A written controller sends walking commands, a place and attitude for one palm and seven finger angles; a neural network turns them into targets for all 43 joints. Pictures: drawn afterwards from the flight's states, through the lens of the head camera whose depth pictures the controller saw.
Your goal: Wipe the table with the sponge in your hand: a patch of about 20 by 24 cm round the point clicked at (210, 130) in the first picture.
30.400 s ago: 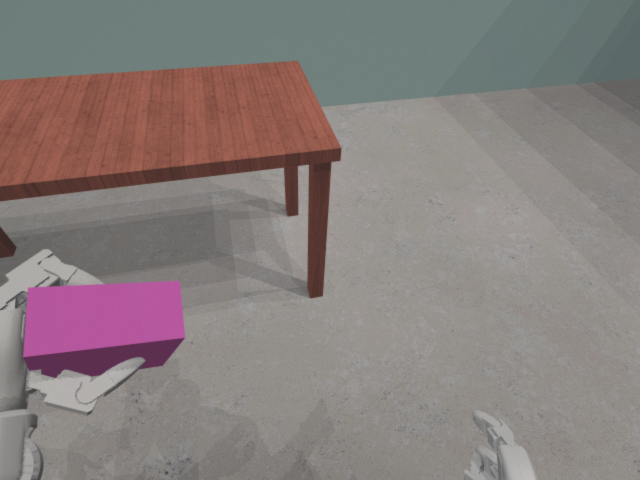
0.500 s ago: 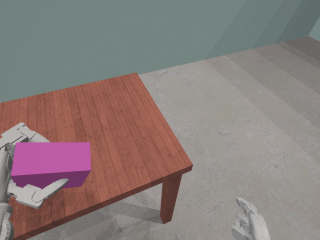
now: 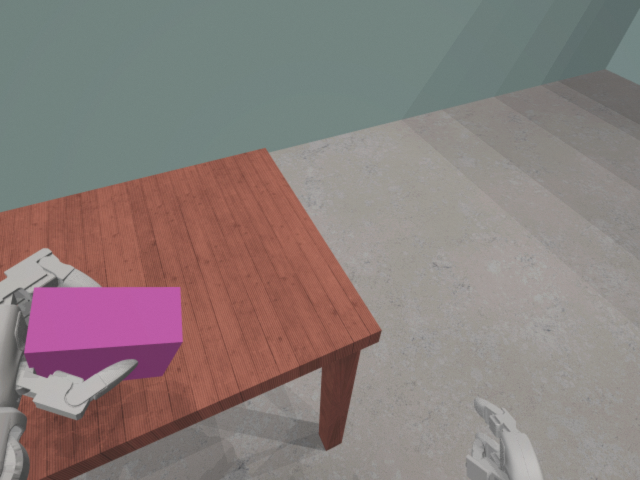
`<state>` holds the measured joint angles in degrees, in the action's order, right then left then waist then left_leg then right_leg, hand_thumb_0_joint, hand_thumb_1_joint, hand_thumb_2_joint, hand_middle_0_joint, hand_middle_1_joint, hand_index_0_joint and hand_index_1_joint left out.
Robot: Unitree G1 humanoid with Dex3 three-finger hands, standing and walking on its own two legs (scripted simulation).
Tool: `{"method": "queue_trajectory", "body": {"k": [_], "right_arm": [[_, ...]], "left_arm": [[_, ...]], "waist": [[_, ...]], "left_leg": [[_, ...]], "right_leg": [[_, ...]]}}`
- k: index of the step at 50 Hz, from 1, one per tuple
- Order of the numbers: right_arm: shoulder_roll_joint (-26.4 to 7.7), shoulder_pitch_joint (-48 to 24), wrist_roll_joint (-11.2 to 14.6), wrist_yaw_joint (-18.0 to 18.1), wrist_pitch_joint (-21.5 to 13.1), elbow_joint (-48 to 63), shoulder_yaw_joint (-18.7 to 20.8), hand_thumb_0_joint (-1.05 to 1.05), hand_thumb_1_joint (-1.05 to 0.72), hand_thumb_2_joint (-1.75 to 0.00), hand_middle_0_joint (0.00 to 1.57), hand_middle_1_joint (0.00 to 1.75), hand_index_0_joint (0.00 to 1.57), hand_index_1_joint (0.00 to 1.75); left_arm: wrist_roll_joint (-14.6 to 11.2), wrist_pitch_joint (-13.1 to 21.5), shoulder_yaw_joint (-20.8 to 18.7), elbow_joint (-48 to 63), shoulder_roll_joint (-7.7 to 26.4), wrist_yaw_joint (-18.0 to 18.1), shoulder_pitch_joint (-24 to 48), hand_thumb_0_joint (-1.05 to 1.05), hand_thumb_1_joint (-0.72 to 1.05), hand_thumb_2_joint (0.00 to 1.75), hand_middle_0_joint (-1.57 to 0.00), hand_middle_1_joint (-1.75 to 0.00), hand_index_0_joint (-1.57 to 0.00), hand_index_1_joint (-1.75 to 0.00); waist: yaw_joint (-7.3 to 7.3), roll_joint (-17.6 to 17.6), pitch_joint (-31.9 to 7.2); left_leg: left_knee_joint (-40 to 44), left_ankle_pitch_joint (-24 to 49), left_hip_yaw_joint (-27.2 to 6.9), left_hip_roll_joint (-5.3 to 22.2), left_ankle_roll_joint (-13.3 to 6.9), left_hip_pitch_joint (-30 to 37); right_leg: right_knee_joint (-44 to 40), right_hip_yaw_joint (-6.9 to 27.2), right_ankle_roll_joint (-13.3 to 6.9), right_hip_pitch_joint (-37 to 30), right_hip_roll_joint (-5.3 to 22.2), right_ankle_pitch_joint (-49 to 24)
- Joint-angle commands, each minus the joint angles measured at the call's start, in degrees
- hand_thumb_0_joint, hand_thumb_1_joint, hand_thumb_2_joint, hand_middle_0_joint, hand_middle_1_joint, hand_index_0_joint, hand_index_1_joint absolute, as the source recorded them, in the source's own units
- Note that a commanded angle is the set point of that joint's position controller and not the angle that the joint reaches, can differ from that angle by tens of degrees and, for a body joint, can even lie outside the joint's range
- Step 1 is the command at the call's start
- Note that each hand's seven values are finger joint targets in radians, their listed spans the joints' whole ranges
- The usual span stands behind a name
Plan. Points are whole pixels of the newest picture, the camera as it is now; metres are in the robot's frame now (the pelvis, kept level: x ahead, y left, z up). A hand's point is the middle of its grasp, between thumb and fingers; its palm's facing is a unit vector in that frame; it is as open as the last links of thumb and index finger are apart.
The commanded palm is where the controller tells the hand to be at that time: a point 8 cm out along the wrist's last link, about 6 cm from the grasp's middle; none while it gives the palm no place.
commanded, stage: shuffle to correct the standing spot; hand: left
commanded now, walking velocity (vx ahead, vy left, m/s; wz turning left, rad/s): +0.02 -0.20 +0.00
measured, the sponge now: (129, 337) +0.22 +0.21 +0.13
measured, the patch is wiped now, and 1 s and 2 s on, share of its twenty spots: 0.00 0.00 0.00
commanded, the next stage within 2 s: none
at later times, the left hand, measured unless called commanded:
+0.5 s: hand (84, 334) +0.21 +0.23 +0.16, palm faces +0.33 -0.87 -0.36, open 9.6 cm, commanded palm +0.16 +0.28 +0.18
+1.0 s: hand (95, 328) +0.22 +0.23 +0.16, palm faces +0.32 -0.87 -0.37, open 9.6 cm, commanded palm +0.16 +0.27 +0.18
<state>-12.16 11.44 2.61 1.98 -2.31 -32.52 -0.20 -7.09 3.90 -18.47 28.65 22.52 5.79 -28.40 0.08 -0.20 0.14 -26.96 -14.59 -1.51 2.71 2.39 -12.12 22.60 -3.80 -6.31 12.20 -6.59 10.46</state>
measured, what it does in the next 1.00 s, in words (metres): stands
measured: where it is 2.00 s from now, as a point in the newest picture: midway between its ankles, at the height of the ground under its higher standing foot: outside the picture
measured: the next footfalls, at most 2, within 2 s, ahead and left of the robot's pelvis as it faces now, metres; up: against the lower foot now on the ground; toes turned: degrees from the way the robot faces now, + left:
none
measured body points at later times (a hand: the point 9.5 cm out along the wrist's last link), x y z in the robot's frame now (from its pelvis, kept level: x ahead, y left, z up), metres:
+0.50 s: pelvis +0.00 +0.00 +0.00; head +0.00 -0.01 +0.45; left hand +0.19 +0.28 +0.18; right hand +0.18 -0.23 -0.08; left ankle +0.00 +0.15 -0.74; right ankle +0.02 -0.04 -0.74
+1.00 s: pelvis +0.00 -0.01 +0.00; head +0.01 -0.01 +0.45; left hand +0.19 +0.27 +0.18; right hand +0.18 -0.24 -0.08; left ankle +0.00 +0.15 -0.74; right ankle +0.02 -0.04 -0.74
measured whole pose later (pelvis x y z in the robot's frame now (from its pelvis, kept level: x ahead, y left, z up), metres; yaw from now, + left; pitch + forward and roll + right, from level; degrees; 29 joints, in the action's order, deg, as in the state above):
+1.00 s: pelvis +0.00 -0.01 +0.00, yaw +0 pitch +0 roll +0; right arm -12.6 11.2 2.8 2.1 -1.0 -32.4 -0.2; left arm -6.9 2.8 -17.6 28.0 21.9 6.3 -27.9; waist 0.0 -1.2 -0.1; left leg -26.4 -14.7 -1.3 3.5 2.7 -11.6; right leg 21.6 -3.7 -6.7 11.6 -7.3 10.2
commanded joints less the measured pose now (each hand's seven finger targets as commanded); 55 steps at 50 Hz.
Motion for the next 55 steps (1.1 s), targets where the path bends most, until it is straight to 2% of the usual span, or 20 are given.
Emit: {"method": "queue_trajectory", "body": {"k": [1,3,5,6,9,10,11,15,18,20,24,25,27,34,39,45,49,50,51,55], "right_arm": [[-6.60,-6.41,0.05,0.53,-3.05,9.39,2.37,0.00,-0.90,-0.90,0.20,0.30,0.20,0.30],[-6.74,-6.33,0.04,0.51,-3.01,9.49,2.38,0.00,-0.90,-0.90,0.20,0.30,0.20,0.30],[-6.79,-6.47,0.17,0.60,-2.91,9.26,2.40,0.00,-0.90,-0.90,0.20,0.30,0.20,0.30],[-6.62,-6.45,0.12,0.57,-2.89,9.51,2.27,0.00,-0.90,-0.90,0.20,0.30,0.20,0.30],[-6.77,-6.45,0.02,0.52,-2.84,9.65,2.48,0.00,-0.90,-0.90,0.20,0.30,0.20,0.30],[-6.89,-6.56,0.15,0.57,-2.78,9.40,2.43,0.00,-0.90,-0.90,0.20,0.30,0.20,0.30],[-6.64,-6.51,0.12,0.56,-2.71,9.50,2.34,0.00,-0.90,-0.90,0.20,0.30,0.20,0.30],[-6.85,-6.53,0.17,0.53,-2.61,9.28,2.46,0.00,-0.90,-0.90,0.20,0.30,0.20,0.30],[-6.79,-6.52,0.14,0.51,-2.58,9.58,2.42,0.00,-0.90,-0.90,0.20,0.30,0.20,0.30],[-6.82,-6.70,0.25,0.52,-2.52,9.31,2.27,0.00,-0.90,-0.90,0.20,0.30,0.20,0.30],[-6.68,-6.75,0.19,0.48,-2.40,9.68,2.35,0.00,-0.90,-0.90,0.20,0.30,0.20,0.30],[-6.79,-6.95,0.34,0.48,-2.38,9.50,2.28,0.00,-0.90,-0.90,0.20,0.30,0.20,0.30],[-6.73,-6.77,0.09,0.50,-2.42,9.66,2.15,0.00,-0.90,-0.90,0.20,0.30,0.20,0.30],[-6.79,-6.62,0.09,0.47,-2.23,9.69,2.31,0.00,-0.90,-0.90,0.20,0.30,0.20,0.30],[-6.84,-6.68,0.20,0.45,-2.08,9.78,2.28,0.00,-0.90,-0.90,0.20,0.30,0.20,0.30],[-6.83,-7.04,0.37,0.54,-1.99,9.45,2.23,0.00,-0.90,-0.90,0.20,0.30,0.20,0.30],[-6.82,-6.83,0.15,0.51,-1.90,9.78,2.31,0.00,-0.90,-0.90,0.20,0.30,0.20,0.30],[-6.95,-6.87,0.38,0.53,-1.82,9.40,2.33,0.00,-0.90,-0.90,0.20,0.30,0.20,0.30],[-6.78,-6.86,0.19,0.58,-1.72,9.62,2.26,0.00,-0.90,-0.90,0.20,0.30,0.20,0.30],[-6.93,-6.99,0.27,0.56,-1.57,9.42,2.31,0.00,-0.90,-0.90,0.20,0.30,0.20,0.30]], "left_arm": [[-0.53,3.69,-7.22,12.56,9.75,1.04,3.53,0.00,0.10,1.30,-1.20,-1.60,-1.20,-1.60],[-0.41,3.70,-7.42,12.48,9.97,1.10,4.05,0.00,0.10,1.30,-1.20,-1.60,-1.20,-1.60],[-0.38,3.67,-7.97,12.34,10.95,1.26,4.14,0.00,0.10,1.30,-1.20,-1.60,-1.20,-1.60],[-0.39,3.62,-6.94,12.73,9.59,1.15,4.23,0.00,0.10,1.30,-1.20,-1.60,-1.20,-1.60],[-0.26,3.56,-7.20,12.85,9.80,1.16,3.95,0.00,0.10,1.30,-1.20,-1.60,-1.20,-1.60],[-0.27,3.49,-7.66,12.26,10.53,1.23,3.60,0.00,0.10,1.30,-1.20,-1.60,-1.20,-1.60],[-0.26,3.35,-6.75,12.08,9.34,1.13,3.64,0.00,0.10,1.30,-1.20,-1.60,-1.20,-1.60],[-0.31,3.19,-7.61,11.69,10.57,1.25,4.03,0.00,0.10,1.30,-1.20,-1.60,-1.20,-1.60],[-0.34,3.04,-6.68,11.84,9.43,1.17,4.73,0.00,0.10,1.30,-1.20,-1.60,-1.20,-1.60],[-0.31,3.07,-6.99,12.08,10.28,1.26,5.29,0.00,0.10,1.30,-1.20,-1.60,-1.20,-1.60],[-0.20,3.03,-6.86,12.45,9.79,1.32,4.90,0.00,0.10,1.30,-1.20,-1.60,-1.20,-1.60],[-0.28,3.07,-6.94,12.81,10.38,1.36,5.14,0.00,0.10,1.30,-1.20,-1.60,-1.20,-1.60],[-0.23,3.20,-6.61,12.84,9.70,1.34,5.08,0.00,0.10,1.30,-1.20,-1.60,-1.20,-1.60],[-0.26,2.84,-7.29,11.35,10.04,1.34,4.14,0.00,0.10,1.30,-1.20,-1.60,-1.20,-1.60],[-0.27,2.71,-6.66,11.55,9.53,1.28,4.73,0.00,0.10,1.30,-1.20,-1.60,-1.20,-1.60],[-0.23,2.68,-6.73,12.10,10.20,1.48,5.38,0.00,0.10,1.30,-1.20,-1.60,-1.20,-1.60],[-0.20,2.62,-6.94,11.97,9.97,1.55,4.55,0.00,0.10,1.30,-1.20,-1.60,-1.20,-1.60],[-0.30,2.56,-6.84,11.73,10.12,1.52,4.55,0.00,0.10,1.30,-1.20,-1.60,-1.20,-1.60],[-0.28,2.64,-7.01,11.80,10.10,1.57,4.19,0.00,0.10,1.30,-1.20,-1.60,-1.20,-1.60],[-0.33,2.41,-7.43,10.81,10.55,1.54,3.99,0.00,0.10,1.30,-1.20,-1.60,-1.20,-1.60]], "waist": [[-0.04,-3.11,-6.23],[-0.18,-2.21,-5.86],[0.10,-3.64,-5.63],[0.00,-3.12,-6.02],[-0.20,-2.92,-6.44],[0.03,-4.50,-6.11],[-0.01,-3.26,-5.92],[0.04,-2.65,-6.03],[-0.04,-1.22,-6.20],[0.19,-2.85,-5.87],[-0.19,-1.77,-6.20],[0.07,-3.80,-5.84],[-0.05,-3.91,-6.32],[-0.11,-1.49,-6.01],[-0.04,-1.35,-5.93],[0.16,-3.43,-5.42],[-0.17,-1.81,-6.46],[0.16,-3.47,-6.27],[-0.01,-2.65,-6.91],[0.14,-1.96,-5.87]], "left_leg": [[2.61,6.27,-3.42,5.11,-4.58,1.33],[2.51,5.09,-3.41,4.95,-4.60,0.79],[3.09,5.49,-3.60,5.13,-4.67,1.24],[3.34,5.87,-3.85,5.31,-4.64,1.20],[2.64,7.14,-3.42,5.43,-4.67,1.34],[3.35,6.53,-3.74,5.39,-4.68,1.32],[3.50,6.11,-3.93,5.48,-4.68,1.18],[2.76,6.19,-3.28,5.20,-4.61,1.53],[1.86,5.82,-2.86,4.86,-4.59,1.85],[2.81,5.02,-3.35,4.90,-4.59,1.90],[2.09,5.48,-2.82,4.96,-4.73,1.67],[2.71,4.95,-3.07,4.86,-4.71,1.95],[3.51,6.09,-3.73,5.30,-4.72,1.69],[1.88,5.21,-2.46,4.82,-4.64,1.61],[1.70,5.42,-2.38,4.65,-4.62,1.84],[2.44,4.77,-2.65,4.70,-4.72,1.97],[1.82,6.43,-2.42,4.90,-4.70,1.94],[2.49,6.61,-2.83,4.96,-4.67,2.38],[2.77,7.28,-2.98,5.32,-4.75,2.33],[2.29,6.50,-2.72,5.00,-4.62,1.65]], "right_leg": [[-5.07,9.29,6.07,-2.00,12.04,-5.85],[-5.81,9.72,6.22,-1.90,11.93,-4.16],[-5.60,9.47,5.77,-1.47,12.05,-4.46],[-5.14,9.04,5.81,-2.06,11.66,-4.57],[-5.09,9.28,6.18,-2.72,11.84,-6.56],[-5.12,9.15,6.01,-2.24,11.82,-5.90],[-5.13,9.08,6.04,-2.16,11.50,-5.26],[-5.60,9.52,6.06,-1.97,12.05,-5.66],[-6.16,10.19,6.19,-1.59,12.20,-5.34],[-6.24,9.88,5.79,-1.02,12.23,-3.76],[-6.42,10.21,6.43,-1.99,12.03,-4.38],[-6.43,10.03,6.13,-1.16,12.12,-3.65],[-5.58,9.48,5.81,-2.26,11.46,-4.57],[-6.78,10.48,6.35,-1.76,12.06,-4.48],[-6.97,10.53,6.56,-1.69,12.11,-4.65],[-6.99,10.29,6.48,-1.12,12.00,-3.55],[-6.44,10.45,6.70,-2.57,11.89,-5.98],[-6.10,10.09,6.16,-2.07,11.91,-5.95],[-5.64,9.77,6.30,-2.88,11.64,-6.50],[-6.19,9.91,6.52,-2.16,12.02,-6.42]]}}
